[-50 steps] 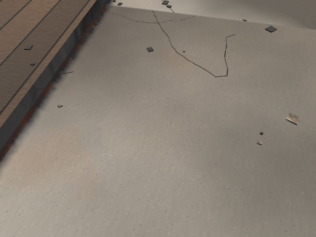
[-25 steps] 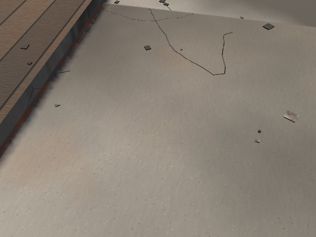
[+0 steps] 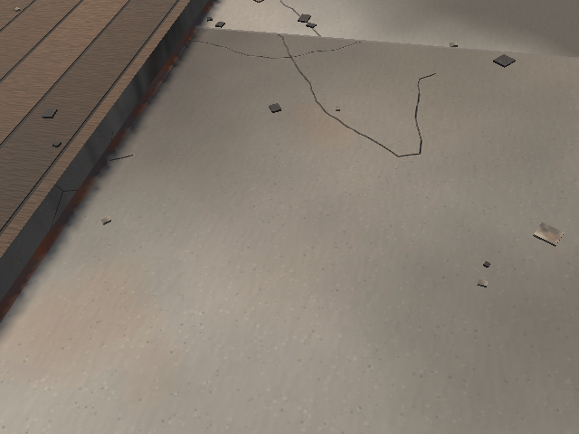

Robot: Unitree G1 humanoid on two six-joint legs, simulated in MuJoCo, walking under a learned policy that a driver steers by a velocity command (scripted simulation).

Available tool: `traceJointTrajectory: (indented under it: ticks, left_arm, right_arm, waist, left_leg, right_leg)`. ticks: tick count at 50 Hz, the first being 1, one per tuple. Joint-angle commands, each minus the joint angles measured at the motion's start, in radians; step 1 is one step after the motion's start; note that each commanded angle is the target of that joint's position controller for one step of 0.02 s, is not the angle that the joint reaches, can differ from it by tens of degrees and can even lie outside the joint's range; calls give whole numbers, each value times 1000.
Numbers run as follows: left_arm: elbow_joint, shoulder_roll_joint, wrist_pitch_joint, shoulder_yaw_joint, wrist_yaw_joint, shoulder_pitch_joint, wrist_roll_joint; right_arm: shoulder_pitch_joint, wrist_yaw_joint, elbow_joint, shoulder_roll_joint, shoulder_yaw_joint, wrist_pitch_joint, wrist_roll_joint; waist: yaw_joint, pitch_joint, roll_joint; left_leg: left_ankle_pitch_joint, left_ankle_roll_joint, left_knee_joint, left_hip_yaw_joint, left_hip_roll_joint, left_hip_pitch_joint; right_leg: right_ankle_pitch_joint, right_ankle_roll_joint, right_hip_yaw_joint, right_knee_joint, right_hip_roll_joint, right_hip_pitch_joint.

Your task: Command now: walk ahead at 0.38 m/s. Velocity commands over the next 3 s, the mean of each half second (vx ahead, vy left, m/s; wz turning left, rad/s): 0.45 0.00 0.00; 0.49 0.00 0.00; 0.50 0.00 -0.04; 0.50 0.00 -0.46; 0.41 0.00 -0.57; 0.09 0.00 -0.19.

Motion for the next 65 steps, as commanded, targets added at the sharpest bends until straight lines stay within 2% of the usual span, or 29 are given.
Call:
traceJointTrajectory:
  ticks: [1,3,5,10,15,18,20,21,22,23,24,26,28,31,35,42,46,47,48,49,50,51,52,53,54,56,58,61,65]
  left_arm:
    - [-14,102,-15,-1,-12,106,7]
    - [-22,62,-2,-17,-15,101,15]
    - [-9,74,8,-20,-4,166,19]
    - [-34,122,23,-17,23,185,25]
    - [-24,137,25,-5,29,241,6]
    - [-35,165,35,10,30,208,9]
    - [-49,177,52,15,29,171,20]
    - [-71,162,53,4,25,150,26]
    - [-87,7,33,-37,6,287,23]
    - [-70,30,-4,-34,-2,257,-3]
    - [-119,116,-22,-9,-3,134,-34]
    - [-146,141,-24,6,17,23,-25]
    - [-136,95,8,12,25,78,-10]
    - [-161,83,33,16,30,38,-2]
    - [-224,99,27,21,25,-144,10]
    - [-293,89,13,4,-12,-369,-5]
    - [-297,142,1,22,-29,-299,-7]
    - [-259,176,0,43,-26,-171,-4]
    - [-207,239,0,69,-18,20,1]
    - [-178,346,6,95,-15,156,18]
    - [-173,285,7,74,-21,169,14]
    - [-185,221,3,52,-21,89,9]
    - [-212,185,4,39,-20,-9,9]
    - [-222,153,4,28,-24,-79,17]
    - [-223,130,-1,21,-27,-111,25]
    - [-206,121,-4,18,-30,-102,25]
    - [-187,152,-8,26,-20,-66,24]
    - [-166,166,0,28,-1,-14,21]
    - [-147,175,8,28,11,40,11]
  right_arm:
    - [-103,13,-108,-61,-10,-57,6]
    - [-121,19,-104,-95,-32,-54,-13]
    - [-141,31,-107,-56,-29,-41,-15]
    - [-389,36,-204,-16,-7,-33,-19]
    - [-528,60,-261,-33,2,-43,-9]
    - [-485,72,-267,-79,-16,-53,-10]
    - [-234,62,-198,-154,-56,-51,-7]
    - [-50,52,-150,-204,-76,-44,-13]
    - [89,48,-120,-302,-98,-41,-42]
    - [74,49,-109,-222,-72,-39,-43]
    - [-42,51,-118,-169,-55,-45,-30]
    - [-215,59,-150,-91,-29,-56,-36]
    - [-239,67,-133,-58,-19,-62,-49]
    - [-190,52,-101,-100,-25,-66,-46]
    - [-112,22,-84,-137,-31,-56,-43]
    - [21,11,-41,-164,-38,-34,-22]
    - [-5,6,-41,-188,-51,-12,-21]
    - [-28,6,-48,-179,-47,-5,-23]
    - [-28,7,-63,-143,-31,-3,-33]
    - [89,17,-77,-31,3,-20,-40]
    - [80,22,-67,-37,6,-47,-29]
    - [-10,28,-91,-136,-20,-64,0]
    - [-84,25,-114,-149,-21,-71,7]
    - [-121,19,-116,-142,-26,-67,-8]
    - [-112,14,-113,-129,-33,-54,-17]
    - [-75,12,-100,-84,-31,-26,-21]
    - [-108,8,-114,-78,-33,-14,-26]
    - [-223,9,-154,-78,-36,-14,-37]
    - [-359,23,-191,-54,-26,-24,-31]
  waist:
    - [19,132,-105]
    - [5,122,-104]
    - [9,109,-117]
    - [45,151,-101]
    - [55,184,-113]
    - [-9,110,-142]
    - [-142,-60,-178]
    - [-219,-175,-152]
    - [-153,-380,118]
    - [-161,-431,150]
    - [-133,-230,132]
    - [-58,-58,-25]
    - [7,-26,18]
    - [22,32,28]
    - [-21,67,8]
    - [-93,100,11]
    - [-21,48,41]
    - [48,-29,36]
    - [118,-164,-7]
    - [92,-320,-234]
    - [97,-388,-300]
    - [87,-253,-231]
    - [62,-151,-162]
    - [32,-80,-96]
    - [-3,-50,-112]
    - [-32,-30,-123]
    - [-37,1,-105]
    - [-14,31,-88]
    - [26,63,-97]
  left_leg:
    - [158,53,276,-37,85,-540]
    - [263,46,176,1,122,-477]
    - [295,17,126,42,123,-466]
    - [446,-28,-201,88,95,-463]
    - [504,5,-399,103,57,-402]
    - [435,52,-438,118,12,-282]
    - [396,98,-431,156,-57,38]
    - [383,148,-403,36,49,352]
    - [154,338,-483,-492,348,755]
    - [89,344,-679,-757,397,752]
    - [103,271,-701,-592,352,595]
    - [314,204,-751,-310,279,245]
    - [353,182,-808,-177,215,79]
    - [387,207,-872,-101,200,0]
    - [414,190,-892,-58,191,74]
    - [416,154,-836,-12,223,249]
    - [658,115,-691,-14,261,346]
    - [820,93,-536,25,217,324]
    - [770,59,-285,72,158,192]
    - [395,-17,130,124,-1,-221]
    - [-107,-15,305,-21,-61,-387]
    - [-66,10,382,-62,7,-479]
    - [28,23,357,-30,65,-480]
    - [108,22,290,-13,105,-437]
    - [160,22,228,-18,138,-371]
    - [202,11,172,-7,150,-303]
    - [260,-7,103,1,155,-347]
    - [402,-33,-67,5,155,-438]
    - [560,-38,-298,44,115,-399]
  right_leg:
    - [-107,-155,523,-425,-336,266]
    - [143,-101,319,-430,-246,241]
    - [338,-108,234,-424,-222,247]
    - [417,-118,147,-473,-200,188]
    - [443,-118,113,-476,-241,261]
    - [771,-93,89,-349,-269,366]
    - [1067,-59,51,-48,-233,348]
    - [888,-30,43,219,-198,135]
    - [253,38,52,670,-1,-273]
    - [-208,20,222,835,51,-391]
    - [-169,-2,211,879,-16,-489]
    - [-4,-12,159,767,-117,-413]
    - [49,-11,160,678,-162,-288]
    - [100,12,135,571,-181,-321]
    - [322,44,120,305,-183,-445]
    - [396,34,76,-1,-115,-424]
    - [257,-22,49,-62,-69,-287]
    - [256,-46,18,-79,-32,-113]
    - [267,-91,81,-50,-89,172]
    - [126,-244,520,-94,-351,584]
    - [30,-282,823,-265,-422,648]
    - [0,-225,699,-273,-387,543]
    - [77,-192,550,-287,-353,392]
    - [166,-176,441,-322,-312,245]
    - [221,-159,363,-353,-276,151]
    - [273,-164,285,-403,-241,71]
    - [344,-179,240,-431,-237,61]
    - [388,-173,198,-449,-233,107]
    - [352,-144,130,-465,-204,126]
Next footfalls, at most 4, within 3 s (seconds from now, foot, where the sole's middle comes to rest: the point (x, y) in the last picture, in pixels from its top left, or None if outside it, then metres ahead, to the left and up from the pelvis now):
0.42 left None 0.41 0.13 -0.77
0.96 right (368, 358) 0.71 -0.12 -0.77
1.52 left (275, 257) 1.03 0.12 -0.77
2.06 right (376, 199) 1.26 -0.19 -0.77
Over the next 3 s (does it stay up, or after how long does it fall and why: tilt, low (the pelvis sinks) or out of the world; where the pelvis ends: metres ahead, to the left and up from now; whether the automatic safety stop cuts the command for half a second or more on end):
stays up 1.43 -0.18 0.00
